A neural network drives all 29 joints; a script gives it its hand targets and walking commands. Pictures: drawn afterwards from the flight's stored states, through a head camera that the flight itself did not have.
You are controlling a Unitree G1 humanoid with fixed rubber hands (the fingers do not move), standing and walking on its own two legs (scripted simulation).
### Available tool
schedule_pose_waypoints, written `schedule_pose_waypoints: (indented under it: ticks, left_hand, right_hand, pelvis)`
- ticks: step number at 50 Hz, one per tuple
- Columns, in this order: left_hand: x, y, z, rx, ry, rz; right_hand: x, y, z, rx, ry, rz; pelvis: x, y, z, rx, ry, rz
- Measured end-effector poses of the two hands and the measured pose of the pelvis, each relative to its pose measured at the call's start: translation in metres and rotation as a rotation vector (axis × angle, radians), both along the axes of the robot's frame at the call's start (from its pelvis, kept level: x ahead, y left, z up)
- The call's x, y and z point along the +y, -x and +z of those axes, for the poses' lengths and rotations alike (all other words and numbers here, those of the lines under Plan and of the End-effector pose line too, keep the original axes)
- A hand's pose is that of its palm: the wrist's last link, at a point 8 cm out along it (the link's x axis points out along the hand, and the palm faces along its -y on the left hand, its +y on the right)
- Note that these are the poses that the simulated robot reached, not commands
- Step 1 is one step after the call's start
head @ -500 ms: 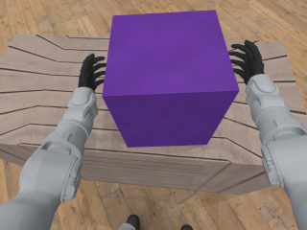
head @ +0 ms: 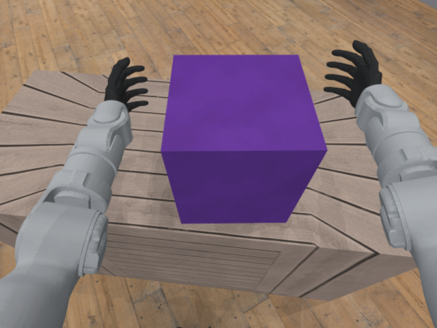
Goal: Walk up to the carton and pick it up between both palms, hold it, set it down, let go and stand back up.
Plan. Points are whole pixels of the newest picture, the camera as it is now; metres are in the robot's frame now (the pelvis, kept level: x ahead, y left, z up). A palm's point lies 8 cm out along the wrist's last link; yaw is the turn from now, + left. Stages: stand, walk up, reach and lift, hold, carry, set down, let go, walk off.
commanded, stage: set down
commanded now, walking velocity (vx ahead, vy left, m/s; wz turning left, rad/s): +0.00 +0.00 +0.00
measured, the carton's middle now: (234, 146) +0.48 +0.02 +0.01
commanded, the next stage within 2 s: none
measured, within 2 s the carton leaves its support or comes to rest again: neither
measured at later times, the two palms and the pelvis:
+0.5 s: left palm (120, 124) +0.42 +0.22 +0.12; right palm (376, 118) +0.47 -0.21 +0.13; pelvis +0.00 +0.00 +0.01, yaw +0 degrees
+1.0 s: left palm (118, 172) +0.36 +0.22 +0.07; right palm (369, 165) +0.41 -0.21 +0.08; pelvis +0.01 +0.00 +0.01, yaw +0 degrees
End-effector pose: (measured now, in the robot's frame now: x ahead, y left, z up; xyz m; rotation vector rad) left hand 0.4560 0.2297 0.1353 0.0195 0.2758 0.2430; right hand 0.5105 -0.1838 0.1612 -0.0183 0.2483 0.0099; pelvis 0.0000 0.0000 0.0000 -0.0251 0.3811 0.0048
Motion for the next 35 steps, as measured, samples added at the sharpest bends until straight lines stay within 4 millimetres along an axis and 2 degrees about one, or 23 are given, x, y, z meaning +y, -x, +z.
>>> schedule_pose_waypoints:
  ticks: [11, 23, 35]
  left_hand:
    - [-0.007, 0.004, 0.007, 0.016, 0.008, -0.023]
    - [-0.012, 0.029, -0.009, 0.035, 0.02, -0.039]
    - [-0.01, 0.058, -0.025, 0.035, 0.021, -0.043]
  right_hand:
    - [-0.009, 0.005, 0.006, -0.005, -0.004, -0.003]
    - [-0.023, 0.033, -0.022, 0.018, 0.005, 0.004]
    - [-0.024, 0.059, -0.043, 0.025, 0.017, 0.023]
  pelvis:
    - [0.0, -0.002, 0.006, -0.052, -0.003, -0.001]
    - [-0.001, -0.002, 0.009, -0.121, -0.011, -0.004]
    - [-0.001, -0.001, 0.012, -0.172, -0.016, 0.0]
